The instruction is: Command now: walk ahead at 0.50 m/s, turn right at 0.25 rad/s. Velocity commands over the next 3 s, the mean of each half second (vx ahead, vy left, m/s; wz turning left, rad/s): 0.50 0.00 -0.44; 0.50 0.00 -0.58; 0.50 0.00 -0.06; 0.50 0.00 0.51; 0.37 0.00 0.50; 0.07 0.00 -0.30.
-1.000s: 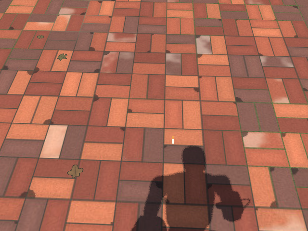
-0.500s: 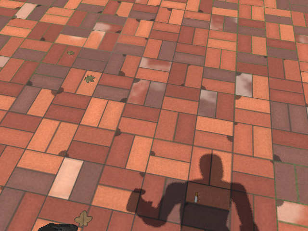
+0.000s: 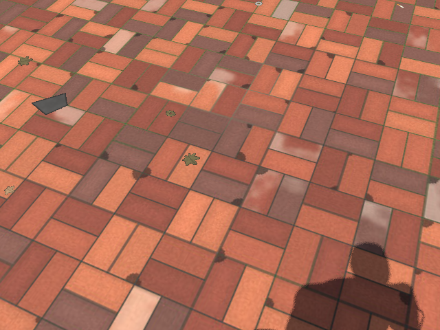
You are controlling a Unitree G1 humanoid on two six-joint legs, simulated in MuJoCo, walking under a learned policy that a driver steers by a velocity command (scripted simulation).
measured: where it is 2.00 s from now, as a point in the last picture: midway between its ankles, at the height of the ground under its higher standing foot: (357, 202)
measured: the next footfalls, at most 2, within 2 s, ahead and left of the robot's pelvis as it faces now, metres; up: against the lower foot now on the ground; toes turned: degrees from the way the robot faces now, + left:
left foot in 0.10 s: +0.21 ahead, +0.11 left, +0.00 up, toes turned -2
right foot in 0.62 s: +0.43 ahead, -0.15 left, +0.00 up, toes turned -26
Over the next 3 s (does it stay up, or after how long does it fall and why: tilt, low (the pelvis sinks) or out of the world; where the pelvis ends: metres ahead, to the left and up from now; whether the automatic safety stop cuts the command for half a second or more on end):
stays up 1.24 -0.41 0.00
